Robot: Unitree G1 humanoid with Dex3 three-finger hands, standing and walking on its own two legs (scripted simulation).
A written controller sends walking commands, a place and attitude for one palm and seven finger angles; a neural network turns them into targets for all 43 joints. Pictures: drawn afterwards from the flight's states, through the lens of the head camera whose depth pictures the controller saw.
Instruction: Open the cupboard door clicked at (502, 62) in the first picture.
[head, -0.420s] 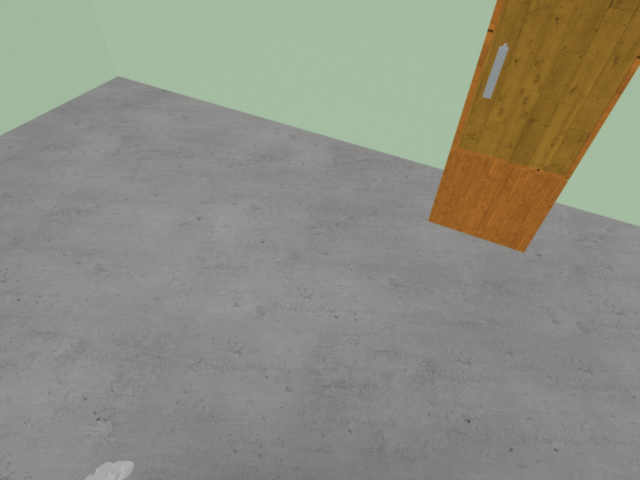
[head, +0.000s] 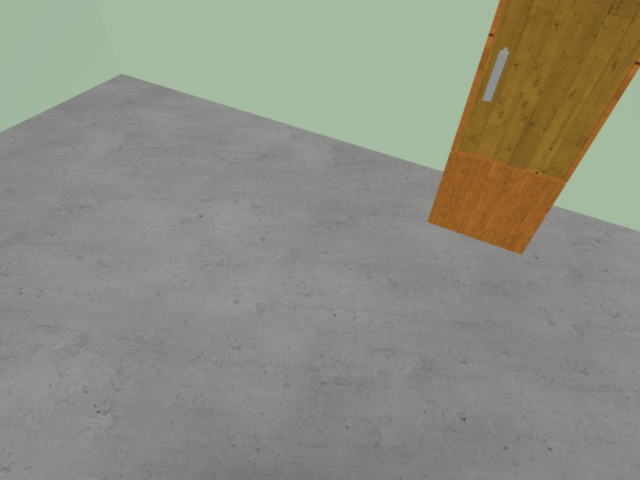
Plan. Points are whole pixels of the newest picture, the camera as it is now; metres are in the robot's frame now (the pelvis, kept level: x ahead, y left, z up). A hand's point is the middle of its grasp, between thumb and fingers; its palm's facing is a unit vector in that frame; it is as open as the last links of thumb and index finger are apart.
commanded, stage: stand and wait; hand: left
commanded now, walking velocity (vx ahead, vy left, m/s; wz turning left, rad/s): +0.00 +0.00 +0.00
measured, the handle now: (496, 74) +1.30 -0.49 -0.04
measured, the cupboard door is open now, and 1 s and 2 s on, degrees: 0 0 0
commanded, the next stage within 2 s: look at it before walking up in 0.40 s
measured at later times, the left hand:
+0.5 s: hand out of the picture +0.07 +0.25 -0.16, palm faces -0.04 -0.94 -0.33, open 7.4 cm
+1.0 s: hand out of the picture +0.10 +0.24 -0.15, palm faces -0.04 -0.94 -0.33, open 7.4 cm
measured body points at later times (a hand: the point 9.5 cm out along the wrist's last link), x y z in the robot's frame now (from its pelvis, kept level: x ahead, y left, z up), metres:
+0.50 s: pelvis +0.00 +0.00 +0.00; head +0.00 +0.00 +0.45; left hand +0.07 +0.30 -0.13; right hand +0.07 -0.30 -0.13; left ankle +0.01 +0.12 -0.74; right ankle +0.01 -0.13 -0.74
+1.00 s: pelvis +0.01 -0.01 +0.00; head +0.02 -0.01 +0.45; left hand +0.10 +0.29 -0.13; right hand +0.10 -0.30 -0.13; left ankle +0.01 +0.12 -0.74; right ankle +0.01 -0.13 -0.74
